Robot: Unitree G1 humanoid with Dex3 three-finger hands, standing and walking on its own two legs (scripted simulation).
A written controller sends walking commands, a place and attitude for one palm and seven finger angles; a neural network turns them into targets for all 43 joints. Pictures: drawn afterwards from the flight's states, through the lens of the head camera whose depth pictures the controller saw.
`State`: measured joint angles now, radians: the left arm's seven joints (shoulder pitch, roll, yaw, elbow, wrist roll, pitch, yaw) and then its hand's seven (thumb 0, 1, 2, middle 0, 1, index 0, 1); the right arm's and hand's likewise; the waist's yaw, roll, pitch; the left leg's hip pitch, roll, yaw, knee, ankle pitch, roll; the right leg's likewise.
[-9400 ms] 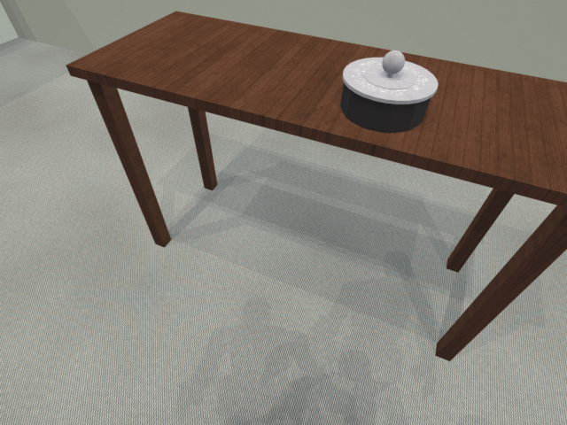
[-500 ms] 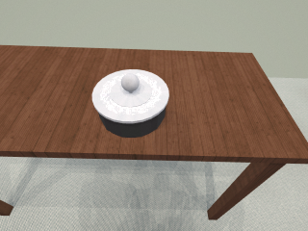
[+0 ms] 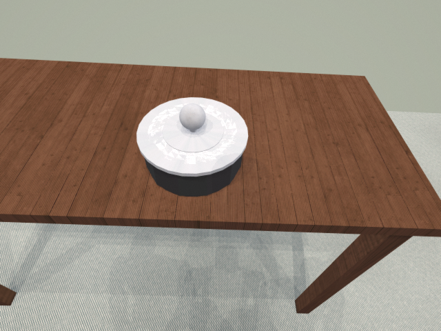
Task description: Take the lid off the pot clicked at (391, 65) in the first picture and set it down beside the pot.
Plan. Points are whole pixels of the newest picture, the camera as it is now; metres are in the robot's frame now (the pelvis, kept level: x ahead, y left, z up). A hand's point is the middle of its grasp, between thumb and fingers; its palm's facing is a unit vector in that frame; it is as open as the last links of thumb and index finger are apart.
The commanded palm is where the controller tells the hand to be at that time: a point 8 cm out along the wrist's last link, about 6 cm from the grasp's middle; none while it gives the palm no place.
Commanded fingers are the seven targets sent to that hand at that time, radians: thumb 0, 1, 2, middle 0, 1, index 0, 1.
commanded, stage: look again from close up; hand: left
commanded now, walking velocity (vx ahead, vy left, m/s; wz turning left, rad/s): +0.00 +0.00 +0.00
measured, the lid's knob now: (192, 116) +0.44 +0.09 +0.16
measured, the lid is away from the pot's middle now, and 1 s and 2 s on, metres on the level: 0.00 0.00 0.00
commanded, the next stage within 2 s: lift the closed hand beside the body in 0.26 s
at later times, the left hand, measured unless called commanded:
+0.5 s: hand out of the picture +0.08 +0.21 -0.11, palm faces +0.14 -0.94 -0.31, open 6.9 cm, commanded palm +0.08 +0.22 -0.03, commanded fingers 0.00 0.90 0.90 -0.55 -0.68 -0.55 -0.68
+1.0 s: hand out of the picture +0.08 +0.21 +0.07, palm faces +0.36 -0.88 -0.32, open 3.1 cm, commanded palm +0.03 +0.25 +0.10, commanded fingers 0.00 0.90 0.90 -1.30 -1.50 -1.30 -1.50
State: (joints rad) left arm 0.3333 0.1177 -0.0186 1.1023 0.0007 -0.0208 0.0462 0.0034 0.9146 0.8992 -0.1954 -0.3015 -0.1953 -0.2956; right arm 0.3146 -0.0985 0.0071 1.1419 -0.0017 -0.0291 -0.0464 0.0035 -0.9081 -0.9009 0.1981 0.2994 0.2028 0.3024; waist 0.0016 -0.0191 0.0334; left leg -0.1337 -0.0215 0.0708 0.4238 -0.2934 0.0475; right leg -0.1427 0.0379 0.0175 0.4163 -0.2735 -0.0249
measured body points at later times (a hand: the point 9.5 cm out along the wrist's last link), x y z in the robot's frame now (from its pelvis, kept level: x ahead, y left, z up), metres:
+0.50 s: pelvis +0.00 +0.02 +0.00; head +0.01 +0.02 +0.45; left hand +0.07 +0.26 -0.09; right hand +0.03 -0.22 -0.14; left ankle -0.04 +0.08 -0.74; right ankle -0.03 -0.11 -0.74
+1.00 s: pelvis -0.04 -0.02 +0.00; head -0.06 -0.03 +0.45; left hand +0.06 +0.25 +0.09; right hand +0.21 -0.19 -0.04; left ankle -0.04 +0.08 -0.74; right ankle -0.03 -0.11 -0.74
